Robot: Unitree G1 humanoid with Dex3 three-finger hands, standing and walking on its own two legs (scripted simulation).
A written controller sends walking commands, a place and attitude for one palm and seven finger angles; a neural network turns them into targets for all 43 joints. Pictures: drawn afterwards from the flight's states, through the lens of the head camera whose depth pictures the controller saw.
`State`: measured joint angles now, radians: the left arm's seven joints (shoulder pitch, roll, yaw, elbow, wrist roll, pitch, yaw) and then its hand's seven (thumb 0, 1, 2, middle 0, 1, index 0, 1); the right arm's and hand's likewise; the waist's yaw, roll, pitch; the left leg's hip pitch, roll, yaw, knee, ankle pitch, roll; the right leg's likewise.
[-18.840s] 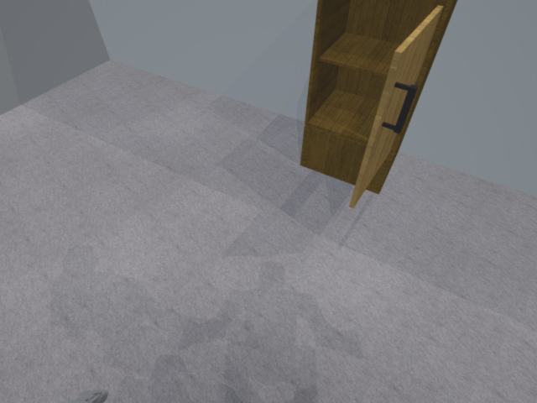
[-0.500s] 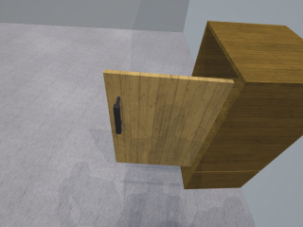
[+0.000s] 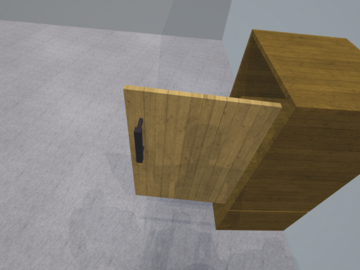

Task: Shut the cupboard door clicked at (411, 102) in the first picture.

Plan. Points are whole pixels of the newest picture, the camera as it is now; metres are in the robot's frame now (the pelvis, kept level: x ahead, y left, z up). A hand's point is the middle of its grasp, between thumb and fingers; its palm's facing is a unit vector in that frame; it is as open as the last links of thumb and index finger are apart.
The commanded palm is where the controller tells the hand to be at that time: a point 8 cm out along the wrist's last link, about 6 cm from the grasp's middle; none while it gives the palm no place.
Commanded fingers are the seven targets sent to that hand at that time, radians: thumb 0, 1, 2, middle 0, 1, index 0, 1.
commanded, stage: come to a stop and stand still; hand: left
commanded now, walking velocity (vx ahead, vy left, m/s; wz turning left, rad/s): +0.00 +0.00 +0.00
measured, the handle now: (140, 141) +0.47 +0.16 -0.04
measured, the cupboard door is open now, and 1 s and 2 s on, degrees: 85 85 85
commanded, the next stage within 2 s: look again from close up in 0.56 s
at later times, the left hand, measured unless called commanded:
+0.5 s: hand out of the picture -0.02 +0.21 -0.17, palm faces +0.01 -0.96 -0.26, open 7.4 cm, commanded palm none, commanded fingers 0.00 0.90 0.90 -0.20 -0.30 -0.20 -0.30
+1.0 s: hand out of the picture -0.01 +0.15 -0.18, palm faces -0.01 -0.99 -0.13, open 7.4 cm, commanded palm none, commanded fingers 0.00 0.90 0.90 -0.20 -0.30 -0.20 -0.30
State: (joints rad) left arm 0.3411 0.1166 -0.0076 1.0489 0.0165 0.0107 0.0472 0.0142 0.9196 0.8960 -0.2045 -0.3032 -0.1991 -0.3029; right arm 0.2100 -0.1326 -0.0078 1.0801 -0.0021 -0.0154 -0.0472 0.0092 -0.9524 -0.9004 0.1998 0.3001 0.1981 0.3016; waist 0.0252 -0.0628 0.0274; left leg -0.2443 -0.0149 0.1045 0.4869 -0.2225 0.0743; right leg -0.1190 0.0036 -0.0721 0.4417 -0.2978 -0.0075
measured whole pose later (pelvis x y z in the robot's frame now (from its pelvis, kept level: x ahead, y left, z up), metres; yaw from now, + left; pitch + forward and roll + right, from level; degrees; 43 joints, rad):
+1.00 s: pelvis +0.00 +0.00 +0.00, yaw -1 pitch +0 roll +0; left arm 0.32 0.13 -0.03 1.10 0.01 -0.01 0.04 0.01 0.91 0.90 -0.20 -0.30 -0.20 -0.30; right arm 0.27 -0.14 0.01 1.13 -0.01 -0.02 -0.03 0.01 -0.92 -0.90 0.20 0.30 0.20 0.30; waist 0.01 -0.03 0.03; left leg -0.24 -0.03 0.13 0.44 -0.21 0.08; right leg -0.15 -0.01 -0.04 0.45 -0.30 0.00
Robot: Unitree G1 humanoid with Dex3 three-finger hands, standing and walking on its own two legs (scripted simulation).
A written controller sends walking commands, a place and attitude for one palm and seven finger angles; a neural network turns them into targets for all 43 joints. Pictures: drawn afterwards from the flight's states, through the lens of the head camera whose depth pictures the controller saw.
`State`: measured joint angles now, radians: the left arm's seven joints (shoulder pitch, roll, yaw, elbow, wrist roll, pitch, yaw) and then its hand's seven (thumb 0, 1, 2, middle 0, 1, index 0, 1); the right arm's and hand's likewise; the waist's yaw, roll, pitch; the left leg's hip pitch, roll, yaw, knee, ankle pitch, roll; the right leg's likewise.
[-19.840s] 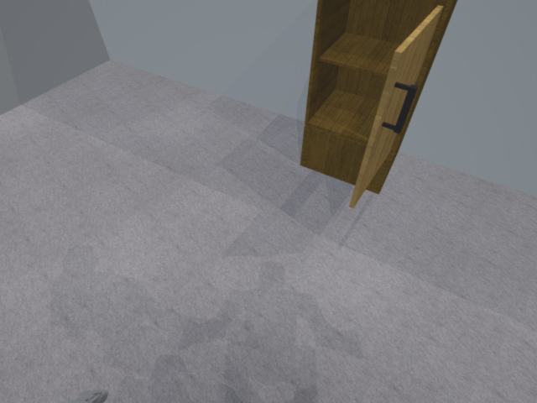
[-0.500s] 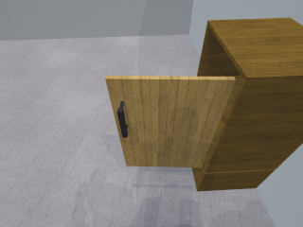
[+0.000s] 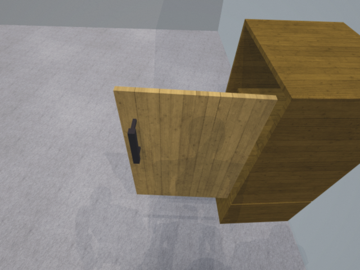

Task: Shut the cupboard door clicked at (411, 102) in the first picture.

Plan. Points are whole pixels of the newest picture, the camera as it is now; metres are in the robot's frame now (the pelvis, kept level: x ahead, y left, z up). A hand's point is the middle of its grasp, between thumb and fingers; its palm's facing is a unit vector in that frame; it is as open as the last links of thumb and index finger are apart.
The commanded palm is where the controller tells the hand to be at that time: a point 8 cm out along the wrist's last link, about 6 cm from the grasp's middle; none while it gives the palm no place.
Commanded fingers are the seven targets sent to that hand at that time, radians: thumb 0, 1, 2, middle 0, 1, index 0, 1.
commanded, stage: look again from close up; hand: left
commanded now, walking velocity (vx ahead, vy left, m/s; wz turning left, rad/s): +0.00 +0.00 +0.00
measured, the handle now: (135, 142) +0.46 +0.16 -0.05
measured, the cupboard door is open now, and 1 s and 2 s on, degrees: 85 85 85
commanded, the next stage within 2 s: raise the hand and make a fist in 0.20 s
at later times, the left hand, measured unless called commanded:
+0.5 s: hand (99, 234) +0.19 +0.19 -0.03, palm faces +0.24 -0.96 -0.12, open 7.0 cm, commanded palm +0.11 +0.22 -0.07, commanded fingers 0.00 0.90 0.90 -0.38 -0.50 -0.38 -0.50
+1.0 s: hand (115, 248) +0.18 +0.15 -0.06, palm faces +0.02 -1.00 -0.02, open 4.8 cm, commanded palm +0.14 +0.21 -0.06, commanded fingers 0.00 0.90 0.90 -0.84 -1.00 -0.84 -1.00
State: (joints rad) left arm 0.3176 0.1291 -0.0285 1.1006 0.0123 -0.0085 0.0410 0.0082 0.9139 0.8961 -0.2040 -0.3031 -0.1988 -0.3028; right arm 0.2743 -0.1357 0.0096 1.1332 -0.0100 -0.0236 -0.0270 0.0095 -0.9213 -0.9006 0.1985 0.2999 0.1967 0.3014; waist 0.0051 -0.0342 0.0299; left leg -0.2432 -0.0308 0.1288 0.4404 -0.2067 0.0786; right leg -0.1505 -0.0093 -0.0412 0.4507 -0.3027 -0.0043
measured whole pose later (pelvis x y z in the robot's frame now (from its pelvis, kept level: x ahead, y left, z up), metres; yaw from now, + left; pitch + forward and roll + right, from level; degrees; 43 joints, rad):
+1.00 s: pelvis -0.01 -0.04 -0.12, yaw +5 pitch +17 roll -2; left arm 0.41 0.23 0.12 -0.04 -0.30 -0.41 -0.36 0.02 0.91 0.90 -0.67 -0.81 -0.67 -0.81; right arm 0.17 -0.20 0.02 0.53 0.04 -0.19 -0.04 0.01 -0.90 -0.90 0.20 0.30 0.20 0.30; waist 0.05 0.03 -0.16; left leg -1.05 0.00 -0.01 1.29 -0.54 0.02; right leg -0.98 0.04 -0.16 1.25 -0.58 -0.09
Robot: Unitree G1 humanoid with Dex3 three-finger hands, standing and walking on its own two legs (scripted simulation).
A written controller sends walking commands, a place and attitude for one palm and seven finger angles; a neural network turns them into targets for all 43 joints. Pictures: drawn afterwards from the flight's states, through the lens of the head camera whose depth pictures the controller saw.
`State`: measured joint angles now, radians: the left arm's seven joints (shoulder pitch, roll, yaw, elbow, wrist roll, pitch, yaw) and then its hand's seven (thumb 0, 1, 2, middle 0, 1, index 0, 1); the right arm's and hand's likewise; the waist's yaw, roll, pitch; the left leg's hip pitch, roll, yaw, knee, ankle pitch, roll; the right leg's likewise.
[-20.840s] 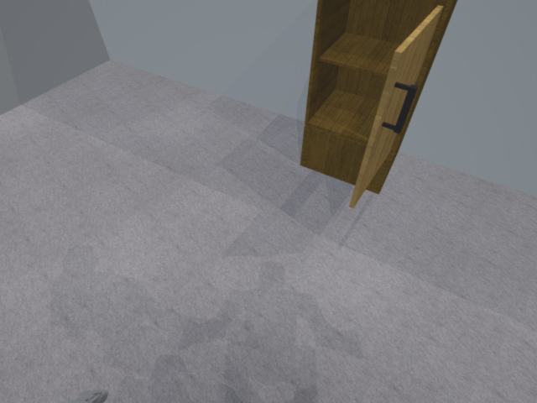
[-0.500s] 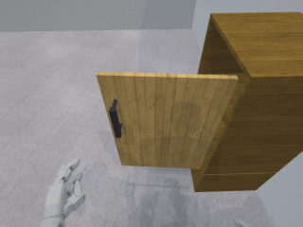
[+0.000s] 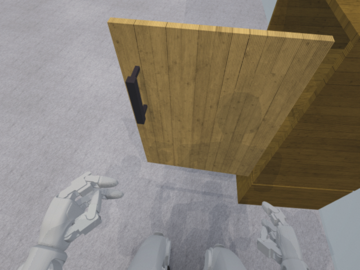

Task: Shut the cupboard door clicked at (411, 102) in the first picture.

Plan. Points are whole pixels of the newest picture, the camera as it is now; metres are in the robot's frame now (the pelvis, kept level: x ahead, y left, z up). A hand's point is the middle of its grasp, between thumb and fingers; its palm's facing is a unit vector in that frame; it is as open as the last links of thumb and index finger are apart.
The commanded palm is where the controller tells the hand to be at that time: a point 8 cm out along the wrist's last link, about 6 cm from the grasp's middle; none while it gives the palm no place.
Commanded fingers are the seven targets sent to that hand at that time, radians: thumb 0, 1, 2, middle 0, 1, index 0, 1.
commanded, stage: raise the hand and make a fist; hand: left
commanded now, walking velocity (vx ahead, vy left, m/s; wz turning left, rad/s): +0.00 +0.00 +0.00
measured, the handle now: (138, 96) +0.49 +0.16 +0.07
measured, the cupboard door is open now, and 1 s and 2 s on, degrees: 85 85 85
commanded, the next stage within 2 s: bring the fist close to the handle in 1.22 s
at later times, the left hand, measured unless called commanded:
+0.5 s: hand (76, 205) +0.22 +0.22 +0.06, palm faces -0.02 -1.00 -0.01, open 3.1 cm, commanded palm +0.20 +0.27 +0.07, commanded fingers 0.00 0.90 0.90 -1.30 -1.50 -1.30 -1.50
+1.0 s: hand (67, 194) +0.24 +0.24 +0.07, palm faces -0.05 -1.00 -0.02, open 3.1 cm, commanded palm +0.21 +0.29 +0.07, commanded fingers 0.00 0.90 0.90 -1.30 -1.50 -1.30 -1.50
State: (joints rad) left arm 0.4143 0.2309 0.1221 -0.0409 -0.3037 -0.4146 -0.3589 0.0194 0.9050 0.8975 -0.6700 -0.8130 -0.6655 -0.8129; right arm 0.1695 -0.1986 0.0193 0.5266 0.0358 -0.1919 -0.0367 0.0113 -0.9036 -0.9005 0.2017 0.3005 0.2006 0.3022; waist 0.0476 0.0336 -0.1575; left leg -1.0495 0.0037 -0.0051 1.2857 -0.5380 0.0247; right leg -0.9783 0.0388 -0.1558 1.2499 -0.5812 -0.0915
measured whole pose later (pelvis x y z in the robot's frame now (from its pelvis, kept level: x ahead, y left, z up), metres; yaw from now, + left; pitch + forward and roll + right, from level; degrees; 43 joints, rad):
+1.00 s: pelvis +0.01 +0.05 +0.02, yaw -1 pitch +16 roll -4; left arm 0.37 0.26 0.14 -0.01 -0.30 -0.40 -0.28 0.02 0.91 0.90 -1.30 -1.50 -1.30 -1.50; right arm 0.25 -0.25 0.02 0.49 0.03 -0.15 -0.02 0.01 -0.90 -0.90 0.20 0.30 0.20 0.30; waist 0.01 0.04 -0.16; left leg -0.95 -0.02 0.03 1.18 -0.51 0.09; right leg -0.87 0.03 -0.11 1.11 -0.52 -0.03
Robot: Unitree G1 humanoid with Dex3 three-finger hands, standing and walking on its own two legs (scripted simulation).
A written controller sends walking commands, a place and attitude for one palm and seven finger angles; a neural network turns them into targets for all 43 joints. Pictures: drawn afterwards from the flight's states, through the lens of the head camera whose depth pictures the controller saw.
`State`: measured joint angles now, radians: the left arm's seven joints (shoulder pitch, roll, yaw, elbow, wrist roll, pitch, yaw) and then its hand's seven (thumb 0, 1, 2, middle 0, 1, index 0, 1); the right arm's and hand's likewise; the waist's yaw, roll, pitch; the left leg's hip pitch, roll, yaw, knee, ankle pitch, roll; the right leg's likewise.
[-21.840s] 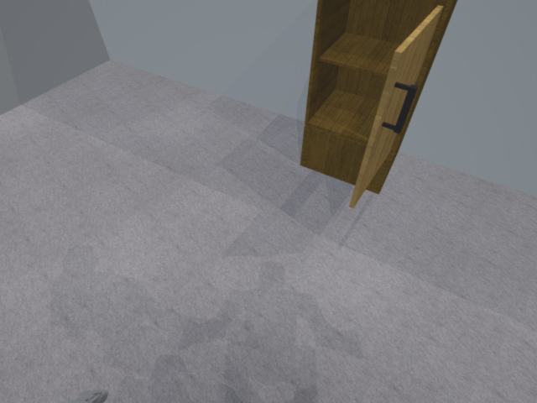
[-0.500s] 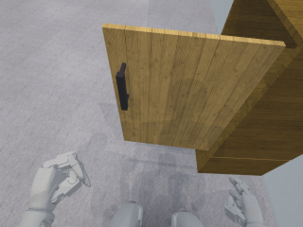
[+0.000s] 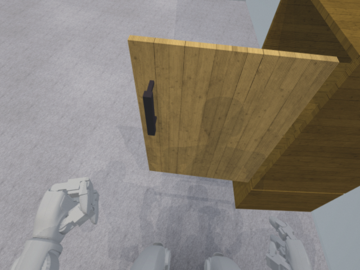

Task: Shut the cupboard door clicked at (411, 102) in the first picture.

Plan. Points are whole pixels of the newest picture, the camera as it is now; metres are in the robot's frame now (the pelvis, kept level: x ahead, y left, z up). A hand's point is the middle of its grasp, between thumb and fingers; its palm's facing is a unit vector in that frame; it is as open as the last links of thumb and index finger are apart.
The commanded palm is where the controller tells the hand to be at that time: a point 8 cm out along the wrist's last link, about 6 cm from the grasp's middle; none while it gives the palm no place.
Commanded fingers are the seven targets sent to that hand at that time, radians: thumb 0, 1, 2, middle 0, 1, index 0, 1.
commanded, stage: raise the hand and make a fist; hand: left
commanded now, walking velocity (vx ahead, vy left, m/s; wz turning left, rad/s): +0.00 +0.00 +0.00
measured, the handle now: (151, 109) +0.48 +0.12 +0.05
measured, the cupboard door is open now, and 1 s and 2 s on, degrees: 85 85 85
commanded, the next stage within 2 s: bring the fist close to the handle in 0.22 s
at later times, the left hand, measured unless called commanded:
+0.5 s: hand (109, 205) +0.23 +0.16 +0.05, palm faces -0.03 -1.00 -0.03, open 3.1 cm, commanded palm +0.23 +0.21 +0.05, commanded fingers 0.00 0.90 0.90 -1.30 -1.50 -1.30 -1.50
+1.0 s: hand (138, 164) +0.32 +0.12 +0.05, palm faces -0.06 -1.00 -0.01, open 3.1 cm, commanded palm +0.31 +0.17 +0.05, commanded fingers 0.00 0.90 0.90 -1.30 -1.50 -1.30 -1.50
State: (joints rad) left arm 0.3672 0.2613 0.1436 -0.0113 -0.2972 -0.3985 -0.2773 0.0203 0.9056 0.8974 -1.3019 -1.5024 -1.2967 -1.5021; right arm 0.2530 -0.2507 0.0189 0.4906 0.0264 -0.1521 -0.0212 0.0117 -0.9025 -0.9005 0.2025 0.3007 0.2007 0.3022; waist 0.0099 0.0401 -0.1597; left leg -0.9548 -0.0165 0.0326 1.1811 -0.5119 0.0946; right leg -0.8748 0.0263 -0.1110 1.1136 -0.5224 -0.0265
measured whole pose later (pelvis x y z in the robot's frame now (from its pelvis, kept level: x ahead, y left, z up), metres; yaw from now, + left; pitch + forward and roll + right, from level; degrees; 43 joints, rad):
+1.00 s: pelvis +0.01 -0.03 +0.00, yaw +0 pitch +17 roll -2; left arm -0.04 0.21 0.08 0.30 -0.22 -0.40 -0.17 0.02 0.90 0.90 -1.30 -1.50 -1.30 -1.50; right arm 0.25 -0.26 0.01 0.57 0.03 -0.09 -0.01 0.01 -0.90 -0.90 0.20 0.30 0.20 0.30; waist -0.02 0.03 -0.16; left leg -0.95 -0.01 0.04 1.15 -0.51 0.06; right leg -0.89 0.04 -0.10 1.13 -0.53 -0.06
